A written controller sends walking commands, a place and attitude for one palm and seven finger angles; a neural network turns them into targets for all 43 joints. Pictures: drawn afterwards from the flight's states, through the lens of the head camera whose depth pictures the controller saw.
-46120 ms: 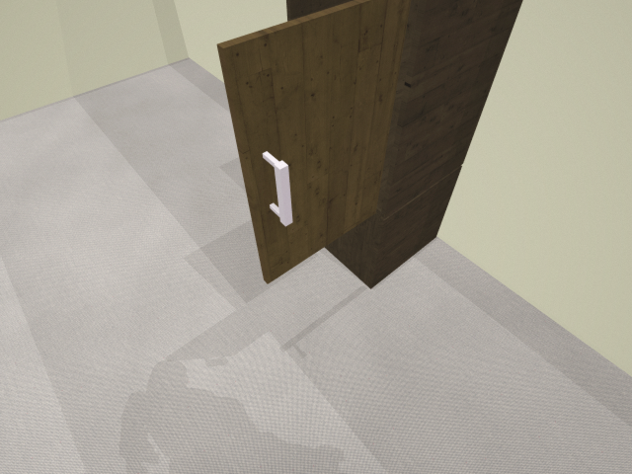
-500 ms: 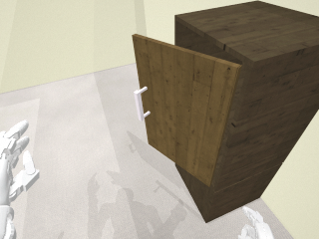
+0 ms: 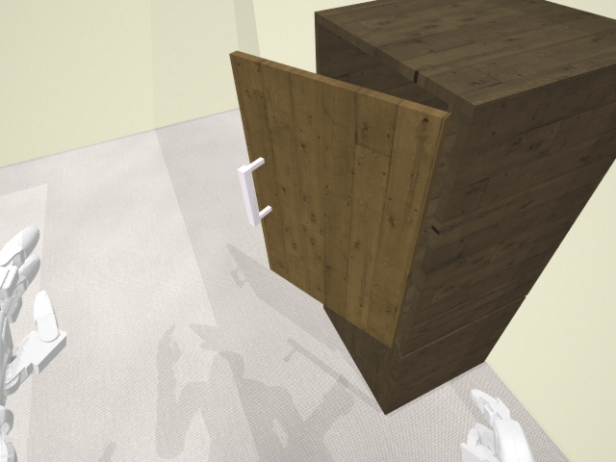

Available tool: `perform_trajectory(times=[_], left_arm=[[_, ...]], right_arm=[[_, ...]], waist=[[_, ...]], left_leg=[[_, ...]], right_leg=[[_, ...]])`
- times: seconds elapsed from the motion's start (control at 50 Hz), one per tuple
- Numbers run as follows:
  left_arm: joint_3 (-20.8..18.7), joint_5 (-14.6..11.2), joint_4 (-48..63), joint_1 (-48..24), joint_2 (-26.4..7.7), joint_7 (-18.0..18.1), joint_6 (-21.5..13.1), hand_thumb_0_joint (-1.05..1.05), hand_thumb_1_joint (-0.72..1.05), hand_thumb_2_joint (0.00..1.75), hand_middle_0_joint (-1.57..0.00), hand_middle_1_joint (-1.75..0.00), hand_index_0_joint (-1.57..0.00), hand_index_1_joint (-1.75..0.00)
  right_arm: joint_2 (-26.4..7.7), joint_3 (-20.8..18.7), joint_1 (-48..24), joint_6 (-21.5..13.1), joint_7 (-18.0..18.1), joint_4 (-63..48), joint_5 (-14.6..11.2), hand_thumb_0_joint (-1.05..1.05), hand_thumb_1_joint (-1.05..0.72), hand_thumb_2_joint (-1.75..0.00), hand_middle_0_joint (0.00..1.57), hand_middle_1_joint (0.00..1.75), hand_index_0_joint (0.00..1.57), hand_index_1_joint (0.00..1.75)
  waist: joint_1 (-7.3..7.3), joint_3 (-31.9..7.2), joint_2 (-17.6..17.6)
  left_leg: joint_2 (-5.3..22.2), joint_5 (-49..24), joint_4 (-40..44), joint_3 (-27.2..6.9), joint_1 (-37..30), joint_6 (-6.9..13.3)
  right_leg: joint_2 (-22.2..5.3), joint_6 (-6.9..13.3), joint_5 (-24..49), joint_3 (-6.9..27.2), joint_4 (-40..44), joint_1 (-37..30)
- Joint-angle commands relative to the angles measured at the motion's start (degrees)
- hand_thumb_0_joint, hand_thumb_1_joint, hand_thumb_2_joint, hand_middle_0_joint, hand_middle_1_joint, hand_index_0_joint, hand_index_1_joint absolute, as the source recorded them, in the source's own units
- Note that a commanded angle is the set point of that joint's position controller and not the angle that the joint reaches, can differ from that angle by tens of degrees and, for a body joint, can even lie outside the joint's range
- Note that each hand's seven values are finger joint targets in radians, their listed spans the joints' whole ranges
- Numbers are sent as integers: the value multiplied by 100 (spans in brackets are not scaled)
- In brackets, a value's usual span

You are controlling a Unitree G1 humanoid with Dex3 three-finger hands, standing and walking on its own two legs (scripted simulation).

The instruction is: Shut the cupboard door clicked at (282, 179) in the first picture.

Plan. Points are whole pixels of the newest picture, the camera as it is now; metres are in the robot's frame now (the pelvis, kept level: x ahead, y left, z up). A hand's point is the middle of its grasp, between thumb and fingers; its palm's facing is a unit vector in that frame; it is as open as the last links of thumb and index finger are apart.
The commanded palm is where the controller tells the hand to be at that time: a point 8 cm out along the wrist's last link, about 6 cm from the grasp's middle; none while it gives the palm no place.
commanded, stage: step back with the hand held close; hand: left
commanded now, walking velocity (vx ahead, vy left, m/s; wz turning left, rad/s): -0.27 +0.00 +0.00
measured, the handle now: (256, 192) +0.64 +0.17 -0.03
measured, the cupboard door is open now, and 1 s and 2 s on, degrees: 26 26 26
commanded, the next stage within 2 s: stop stepping back and stand still in 1.20 s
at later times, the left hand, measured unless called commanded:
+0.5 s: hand out of the picture +0.13 +0.30 +0.15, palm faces +0.44 -0.77 -0.46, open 7.4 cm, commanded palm +0.07 +0.33 +0.17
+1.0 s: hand out of the picture +0.03 +0.31 +0.17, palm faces +0.50 -0.73 -0.47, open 7.4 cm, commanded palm -0.03 +0.33 +0.17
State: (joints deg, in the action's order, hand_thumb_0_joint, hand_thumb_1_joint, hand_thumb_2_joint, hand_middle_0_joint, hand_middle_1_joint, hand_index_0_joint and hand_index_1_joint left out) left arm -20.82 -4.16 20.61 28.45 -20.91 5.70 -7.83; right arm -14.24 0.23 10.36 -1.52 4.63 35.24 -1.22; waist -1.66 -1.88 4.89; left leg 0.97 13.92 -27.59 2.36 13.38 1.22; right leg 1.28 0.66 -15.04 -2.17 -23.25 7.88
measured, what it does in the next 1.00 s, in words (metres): walks backwards: right foot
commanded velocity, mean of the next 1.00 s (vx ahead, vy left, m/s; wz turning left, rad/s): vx -0.32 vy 0.00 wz -0.02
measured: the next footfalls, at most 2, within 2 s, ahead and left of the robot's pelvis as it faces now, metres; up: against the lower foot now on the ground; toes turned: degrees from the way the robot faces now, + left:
right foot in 1.00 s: -0.18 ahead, -0.11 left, +0.00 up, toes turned +5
left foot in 1.42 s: -0.09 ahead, +0.13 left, +0.00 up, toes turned -2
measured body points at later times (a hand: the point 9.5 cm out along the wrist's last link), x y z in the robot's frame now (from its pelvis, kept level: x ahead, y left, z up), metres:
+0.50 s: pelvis -0.07 +0.03 -0.02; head -0.06 +0.04 +0.43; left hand +0.10 +0.34 +0.18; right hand +0.11 -0.21 -0.08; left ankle +0.01 +0.10 -0.74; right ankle -0.04 -0.11 -0.74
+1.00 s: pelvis -0.15 +0.02 -0.02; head -0.15 +0.05 +0.42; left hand +0.00 +0.35 +0.19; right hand +0.02 -0.21 -0.10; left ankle +0.01 +0.11 -0.74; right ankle -0.22 -0.11 -0.74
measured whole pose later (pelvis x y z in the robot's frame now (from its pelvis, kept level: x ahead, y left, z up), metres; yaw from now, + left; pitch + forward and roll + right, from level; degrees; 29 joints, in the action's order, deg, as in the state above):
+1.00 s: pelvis -0.15 +0.02 -0.02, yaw +4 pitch +3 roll -4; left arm -29.7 -3.4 29.8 31.0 -27.8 8.4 -16.3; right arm -10.9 -0.1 13.2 -5.5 4.1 35.1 0.3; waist 1.2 -2.9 0.4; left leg 3.0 2.9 -32.2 4.6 33.8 3.6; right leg 4.2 1.1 -24.8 0.2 -35.0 12.3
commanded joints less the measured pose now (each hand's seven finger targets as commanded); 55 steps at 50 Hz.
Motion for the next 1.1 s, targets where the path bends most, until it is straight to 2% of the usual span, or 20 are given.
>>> perform_trajectory(times=[0.0, 0.08, 0.18, 0.36, 0.44, 0.46, 0.5, 0.56, 0.58, 0.64, 0.68, 0.74, 0.8, 0.86, 0.92, 0.96, 1.0, 1.02, 1.04, 1.08], left_arm=[[-904, -36, 1431, -189, -1402, 158, -369, 0, 90, 90, -20, -30, -20, -30], [-1014, -63, 1554, 23, -1485, 204, -280, 0, 90, 90, -20, -30, -20, -30], [-1070, -81, 1647, 358, -1471, 249, -272, 0, 90, 90, -20, -30, -20, -30], [-1240, 110, 1783, -44, -1504, 311, -564, 0, 90, 90, -20, -30, -20, -30], [-1106, 208, 1967, -344, -1314, 314, -692, 0, 90, 90, -20, -30, -20, -30], [-1286, 251, 1988, -373, -1478, 318, -731, 0, 90, 90, -20, -30, -20, -30], [-1149, 242, 2019, -350, -1302, 310, -780, 0, 90, 90, -20, -30, -20, -30], [-1295, 276, 2025, -360, -1419, 320, -833, 0, 90, 90, -20, -30, -20, -30], [-1127, 255, 1986, -386, -1245, 320, -837, 0, 90, 90, -20, -30, -20, -30], [-1025, 236, 1980, -496, -1309, 401, -880, 0, 90, 90, -20, -30, -20, -30], [-998, 219, 2024, -560, -1393, 464, -922, 0, 90, 90, -20, -30, -20, -30], [-1117, 193, 2051, -430, -1500, 508, -993, 0, 90, 90, -20, -30, -20, -30], [-1418, 236, 2039, -159, -1470, 476, -1083, 0, 90, 90, -20, -30, -20, -30], [-1648, 169, 2028, -13, -1660, 380, -1124, 0, 90, 90, -20, -30, -20, -30], [-1382, 32, 1853, 358, -1396, 322, -1104, 0, 90, 90, -20, -30, -20, -30], [-1324, 2, 2002, 238, -1482, 331, -1161, 0, 90, 90, -20, -30, -20, -30], [-1265, 20, 2101, -338, -1667, 421, -1270, 0, 90, 90, -20, -30, -20, -30], [-735, 59, 2172, -705, -1359, 417, -1228, 0, 90, 90, -20, -30, -20, -30], [-911, 108, 2212, -823, -1617, 451, -1156, 0, 90, 90, -20, -30, -20, -30], [-961, 103, 2079, -794, -1672, 450, -1002, 0, 90, 90, -20, -30, -20, -30]], right_arm=[[-579, -287, -714, -124, 102, -1056, 15, 0, -90, -90, 20, 30, 20, 30], [-599, -297, -673, 56, 135, -1207, -2, 0, -90, -90, 20, 30, 20, 30], [-621, -308, -626, 135, 126, -1316, -17, 0, -90, -90, 20, 30, 20, 30], [-772, -305, -584, -109, 162, -1350, 41, 0, -90, -90, 20, 30, 20, 30], [-792, -317, -446, -276, 143, -1294, 65, 0, -90, -90, 20, 30, 20, 30], [-813, -343, -465, -337, 142, -1266, 83, 0, -90, -90, 20, 30, 20, 30], [-788, -338, -407, -402, 113, -1255, 79, 0, -90, -90, 20, 30, 20, 30], [-775, -371, -305, -466, 76, -1167, 100, 0, -90, -90, 20, 30, 20, 30], [-700, -349, -284, -467, 68, -1179, 98, 0, -90, -90, 20, 30, 20, 30], [-577, -331, -238, -467, 27, -1035, 156, 0, -90, -90, 20, 30, 20, 30], [-493, -292, -181, -456, 12, -910, 177, 0, -90, -90, 20, 30, 20, 30], [-554, -286, -245, -456, 57, -938, 134, 0, -90, -90, 20, 30, 20, 30], [-689, -325, -465, -576, 121, -1018, 125, 0, -90, -90, 20, 30, 20, 30], [-658, -440, -474, -692, 69, -982, 162, 0, -90, -90, 20, 30, 20, 30], [-585, -395, -476, -736, -13, -878, 176, 0, -90, -90, 20, 30, 20, 30], [-499, -391, -331, -744, -69, -714, 187, 0, -90, -90, 20, 30, 20, 30], [-382, -300, -329, -740, -27, -593, 227, 0, -90, -90, 20, 30, 20, 30], [-341, -341, -293, -759, 13, -518, 111, 0, -90, -90, 20, 30, 20, 30], [-439, -385, -421, -776, 80, -584, 74, 0, -90, -90, 20, 30, 20, 30], [-445, -362, -511, -717, 159, -604, 91, 0, -90, -90, 20, 30, 20, 30]], waist=[[86, -899, -288], [96, -1011, -250], [108, -909, -211], [107, -285, 296], [146, -223, 513], [121, -276, 504], [161, -262, 453], [147, -386, 132], [179, -231, -85], [239, 25, -655], [293, -72, -872], [304, -184, -439], [142, -444, 947], [110, -702, 609], [131, -395, 923], [213, -525, 297], [270, -706, -520], [354, -1018, -1102], [328, -1121, -1198], [329, -962, -708]], left_leg=[[288, -2348, 61, -232, -677, 145], [408, -2827, 96, -329, -432, 123], [514, -2171, 258, -446, 163, 142], [837, 1851, 1266, -1057, 2579, 476], [1051, 2642, 1416, -1246, 3135, 572], [1098, 2761, 1444, -1325, 3213, 605], [1024, 2744, 1255, -1266, 3158, 573], [785, 2765, 816, -1005, 3066, 470], [599, 2672, 515, -864, 2908, 381], [187, 1893, -577, -608, 1820, 99], [92, 1292, -813, -535, 1123, -10], [279, 1578, -133, -814, 1138, 114], [1409, 3098, 1807, -2038, 3119, 601], [1652, 2546, 1713, -1891, 2716, 613], [1433, 2235, 1529, -1254, 2284, 283], [1076, 1409, 731, -862, 1174, -26], [597, -67, -351, -105, -222, -333], [335, -676, -621, 62, -699, -308], [356, -1221, -693, 98, -1029, -204], [492, -1603, -369, -61, -1023, -126]], right_leg=[[-586, -104, 2801, 409, -116, 194], [-476, -116, 2911, 343, -423, 1], [-409, -125, 2430, 404, -552, -83], [-45, -215, 805, 365, -1181, -884], [84, -233, 523, 283, -1689, -1048], [141, -249, 502, 295, -1751, -1150], [136, -214, 503, 409, -1750, -991], [-19, -92, 110, 652, -1427, -805], [-181, -1, -260, 910, -1093, -351], [-857, 356, -1392, 1790, 124, 1383], [-1086, 421, -1217, 1693, 344, 1922], [-606, 146, -1240, 1047, -37, 1823], [383, -184, -285, 230, -2290, -419], [465, -128, -770, 294, -2606, -408], [337, 48, -1185, 172, -1408, -78], [-197, 253, -993, 842, -87, 667], [-982, 482, 330, 1709, 505, 1873], [-992, 292, 1434, 1444, 324, 1803], [-850, 22, 2198, 1303, 144, 1852], [-537, -111, 1817, 920, -79, 1888]])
